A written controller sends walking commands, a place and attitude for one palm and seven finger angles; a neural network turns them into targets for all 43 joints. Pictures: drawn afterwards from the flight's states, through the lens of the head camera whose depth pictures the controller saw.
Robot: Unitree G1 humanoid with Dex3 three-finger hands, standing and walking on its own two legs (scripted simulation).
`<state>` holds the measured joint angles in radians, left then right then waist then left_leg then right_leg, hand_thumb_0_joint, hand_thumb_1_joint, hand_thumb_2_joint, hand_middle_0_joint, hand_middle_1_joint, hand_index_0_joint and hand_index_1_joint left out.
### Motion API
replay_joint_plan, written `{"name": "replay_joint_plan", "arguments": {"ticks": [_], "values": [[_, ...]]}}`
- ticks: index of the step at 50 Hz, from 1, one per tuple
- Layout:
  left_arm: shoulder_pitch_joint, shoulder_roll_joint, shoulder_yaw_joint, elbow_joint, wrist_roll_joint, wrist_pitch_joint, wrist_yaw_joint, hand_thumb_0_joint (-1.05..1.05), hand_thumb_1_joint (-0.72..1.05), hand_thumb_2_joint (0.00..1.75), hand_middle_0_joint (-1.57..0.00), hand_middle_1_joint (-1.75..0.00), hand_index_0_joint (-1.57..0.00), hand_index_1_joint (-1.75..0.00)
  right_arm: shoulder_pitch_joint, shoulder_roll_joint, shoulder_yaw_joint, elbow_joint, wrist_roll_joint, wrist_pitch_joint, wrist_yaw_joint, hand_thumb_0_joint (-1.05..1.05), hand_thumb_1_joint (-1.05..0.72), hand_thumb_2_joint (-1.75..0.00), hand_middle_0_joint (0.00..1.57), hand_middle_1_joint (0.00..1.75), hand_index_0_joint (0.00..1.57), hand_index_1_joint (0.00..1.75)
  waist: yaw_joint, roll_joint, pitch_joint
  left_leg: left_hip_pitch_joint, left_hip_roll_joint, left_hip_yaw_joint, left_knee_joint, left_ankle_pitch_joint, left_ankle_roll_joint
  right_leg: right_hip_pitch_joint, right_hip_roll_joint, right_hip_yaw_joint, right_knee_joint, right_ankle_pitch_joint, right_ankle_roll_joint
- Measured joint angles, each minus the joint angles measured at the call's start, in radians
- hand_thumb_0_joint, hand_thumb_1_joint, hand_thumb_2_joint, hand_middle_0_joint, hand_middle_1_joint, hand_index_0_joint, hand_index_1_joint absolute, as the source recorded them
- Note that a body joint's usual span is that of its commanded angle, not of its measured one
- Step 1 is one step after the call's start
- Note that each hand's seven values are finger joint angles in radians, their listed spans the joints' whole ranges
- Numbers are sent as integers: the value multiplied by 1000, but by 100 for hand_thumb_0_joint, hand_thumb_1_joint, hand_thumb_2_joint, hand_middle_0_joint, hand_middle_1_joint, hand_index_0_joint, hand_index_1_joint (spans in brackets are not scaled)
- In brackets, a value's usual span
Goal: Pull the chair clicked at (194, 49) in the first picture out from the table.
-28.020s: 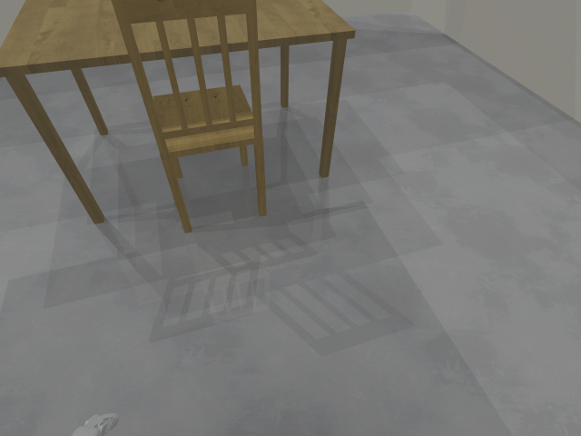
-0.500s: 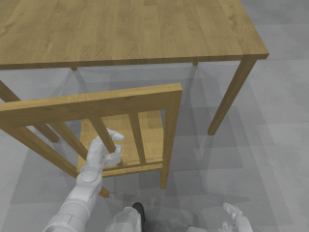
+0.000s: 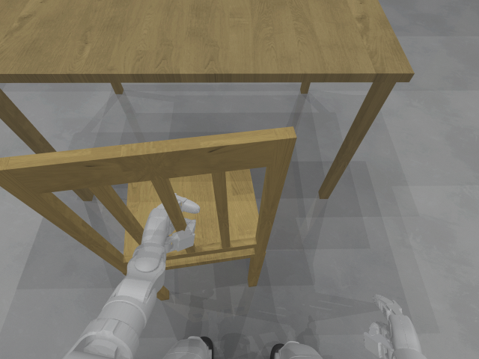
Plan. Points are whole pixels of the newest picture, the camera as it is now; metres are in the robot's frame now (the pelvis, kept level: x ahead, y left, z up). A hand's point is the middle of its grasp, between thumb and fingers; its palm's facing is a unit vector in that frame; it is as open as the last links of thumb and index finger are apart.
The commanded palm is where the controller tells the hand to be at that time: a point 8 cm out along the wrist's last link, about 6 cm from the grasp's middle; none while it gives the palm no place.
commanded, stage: step backward, pulling the chair out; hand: left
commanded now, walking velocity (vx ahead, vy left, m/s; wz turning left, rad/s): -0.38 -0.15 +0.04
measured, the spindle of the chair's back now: (178, 221) +0.35 +0.13 -0.06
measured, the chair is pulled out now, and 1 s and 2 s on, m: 0.24 0.46 0.57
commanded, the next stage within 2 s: stop walking, hand still on the chair in 1.10 s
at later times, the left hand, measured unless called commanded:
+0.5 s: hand (173, 299) +0.21 +0.12 -0.07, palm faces -0.04 -0.99 -0.15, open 5.1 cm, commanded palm +0.19 +0.17 -0.06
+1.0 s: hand out of the picture +0.10 +0.12 -0.06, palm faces -0.05 -0.99 -0.11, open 5.0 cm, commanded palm +0.08 +0.17 -0.07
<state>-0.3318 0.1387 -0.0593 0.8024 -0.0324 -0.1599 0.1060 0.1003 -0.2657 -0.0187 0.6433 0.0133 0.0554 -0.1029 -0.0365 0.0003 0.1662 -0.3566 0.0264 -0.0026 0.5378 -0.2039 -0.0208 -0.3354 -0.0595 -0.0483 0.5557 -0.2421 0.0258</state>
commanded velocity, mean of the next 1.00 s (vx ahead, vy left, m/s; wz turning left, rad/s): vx -0.37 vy -0.02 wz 0.02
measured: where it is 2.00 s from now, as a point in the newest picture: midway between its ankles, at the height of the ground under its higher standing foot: outside the picture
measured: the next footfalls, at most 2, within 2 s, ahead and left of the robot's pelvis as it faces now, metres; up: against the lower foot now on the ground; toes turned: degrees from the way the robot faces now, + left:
left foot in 0.40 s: -0.05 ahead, +0.16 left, +0.00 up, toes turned +3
right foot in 0.62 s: -0.07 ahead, -0.12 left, +0.00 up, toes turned -1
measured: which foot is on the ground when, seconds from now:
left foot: down 0.00-0.18, up 0.20-0.38, down 0.40-0.66, up 0.68-0.96, down 0.98-1.00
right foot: down 0.00-0.40, up 0.42-0.60, down 0.62-1.00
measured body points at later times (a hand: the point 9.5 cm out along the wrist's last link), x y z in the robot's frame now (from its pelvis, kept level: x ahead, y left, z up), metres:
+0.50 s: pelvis -0.10 +0.01 +0.00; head -0.03 +0.01 +0.44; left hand +0.21 +0.18 -0.05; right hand +0.03 -0.24 -0.13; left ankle -0.09 +0.16 -0.73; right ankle -0.03 -0.11 -0.70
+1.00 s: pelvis -0.21 +0.02 +0.00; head -0.13 +0.02 +0.44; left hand +0.10 +0.17 -0.05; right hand -0.07 -0.26 -0.12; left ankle -0.28 +0.17 -0.74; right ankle -0.10 -0.12 -0.73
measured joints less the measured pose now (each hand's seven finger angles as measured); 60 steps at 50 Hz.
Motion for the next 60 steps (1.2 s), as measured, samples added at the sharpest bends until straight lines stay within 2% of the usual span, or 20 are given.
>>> {"name": "replay_joint_plan", "arguments": {"ticks": [4,9,12,15,18,20,21,23,26,28,31,34,37,40,46,49,52,56,58,60], "values": [[56,21,19,-88,-1,2,-5,3,71,77,-28,-124,-49,-145,16,58,23,-44,-11,4,33,1,-91,-90,20,30,20,30,-8,-6,6,-33,22,1,22,14,-6,-30,22,2,6,25,-14],[141,19,33,-173,-7,-11,-10,3,72,77,-29,-124,-49,-145,53,89,42,-40,-8,8,41,1,-90,-90,21,30,21,30,-8,36,10,-87,48,-23,83,-12,-15,-59,49,-18,17,48,-29],[171,1,29,-174,-6,-29,-1,3,71,78,-30,-124,-49,-145,65,77,36,5,-4,9,28,1,-90,-90,21,30,21,30,-5,27,0,-147,-6,-37,300,-210,-7,-82,22,-5,23,60,-32],[167,-26,16,-151,8,-22,4,3,70,79,-31,-125,-49,-145,73,45,33,56,-9,5,18,1,-90,-90,21,30,21,30,-2,15,-16,-134,-42,-32,413,-266,-7,-90,-17,4,6,85,-18],[147,-39,-3,-113,15,-19,2,3,69,80,-32,-127,-49,-145,82,17,35,82,-4,-3,5,1,-90,-90,21,30,21,30,-10,9,-44,-28,-23,-22,245,-238,-4,-110,-46,-3,9,98,3],[123,-42,-24,-92,15,-18,-2,2,69,81,-33,-130,-49,-145,89,2,29,86,-3,-15,-6,1,-91,-90,21,30,21,30,-16,9,-61,54,0,-9,67,-138,3,-137,-58,-12,40,94,17],[103,-35,-33,-83,15,-15,-3,2,69,82,-33,-131,-49,-145,83,10,23,91,-6,-17,-13,1,-91,-90,21,30,21,30,-12,-15,-52,56,-15,1,56,-113,0,-147,-69,5,58,83,16],[77,-23,-42,-65,13,-3,-2,2,70,82,-31,-131,-49,-145,78,26,16,80,-14,-16,-11,1,-91,-90,20,30,20,30,1,-27,-37,50,-14,8,64,-100,-5,-167,-41,27,160,-36,6],[65,-21,-27,-52,-6,11,-6,3,71,81,-30,-129,-49,-145,75,52,10,61,-27,-23,13,1,-91,-90,20,30,20,30,-1,12,-23,36,26,-11,52,-79,-13,-158,29,6,298,-180,-9],[63,-22,-13,-49,-14,6,-9,3,72,80,-30,-127,-49,-145,77,67,7,51,-23,-31,33,1,-91,-90,20,30,20,30,10,34,-10,32,48,-14,36,-58,-21,-101,51,-7,239,-169,-18],[68,-11,1,-59,-14,-17,-18,3,70,81,-33,-127,-49,-145,85,84,12,44,-20,-43,48,1,-91,-90,21,30,20,30,27,45,-3,3,59,-8,50,-48,-38,23,52,1,21,-50,-30],[56,-20,35,-48,-23,-44,-15,3,69,81,-35,-125,-49,-145,49,73,16,59,-9,-36,48,1,-90,-90,21,30,21,30,13,111,51,-26,100,-32,97,-48,-34,57,99,-21,-72,33,-44],[58,-21,57,-52,-15,-47,-12,3,69,80,-35,-123,-49,-145,33,68,13,67,7,-24,38,1,-90,-90,21,30,21,30,3,64,52,-96,12,-49,328,-231,-23,12,56,0,-63,54,-46],[65,-29,62,-60,-4,-34,-4,3,70,80,-34,-123,-49,-145,30,42,14,64,4,-19,29,1,-91,-90,21,30,21,30,-16,22,31,-112,-37,-44,436,-267,-28,-26,11,13,-66,76,-41],[70,-54,18,-84,12,0,5,2,71,79,-30,-126,-49,-145,36,-19,-4,40,7,-16,4,1,-91,-90,20,30,20,30,-39,-8,-16,12,-24,-17,239,-260,-22,-95,-46,9,-52,111,-14],[70,-66,-19,-105,17,5,-2,2,72,79,-29,-129,-49,-145,49,-39,-12,20,5,-11,-7,1,-91,-90,20,30,20,30,-41,-5,-37,123,15,24,-4,-118,-13,-135,-54,-1,-25,123,8],[69,-44,-55,-118,15,13,-7,1,74,80,-27,-130,-49,-145,50,5,-19,13,1,1,-10,1,-91,-90,20,30,20,30,-12,-65,-16,164,-7,66,-54,-125,-16,-153,-62,36,60,78,7],[106,-47,-60,-106,-1,16,-28,2,75,79,-25,-126,-49,-145,86,57,-9,-5,-18,-10,22,1,-91,-90,20,30,20,30,-4,10,-20,150,56,49,-35,-111,-17,-124,32,-4,278,-147,-12],[112,-54,-62,-92,-3,4,-37,3,75,80,-26,-125,-49,-145,106,75,0,0,-9,-15,42,1,-91,-90,20,30,20,30,16,44,-16,143,78,46,-22,-109,-22,-46,52,-24,177,-128,-24],[110,-51,-68,-82,5,-11,-45,3,73,81,-29,-125,-49,-145,123,92,14,13,-3,-22,52,1,-91,-90,20,30,20,30,41,54,-15,124,83,51,21,-125,-31,55,49,-29,-17,-1,-33]]}}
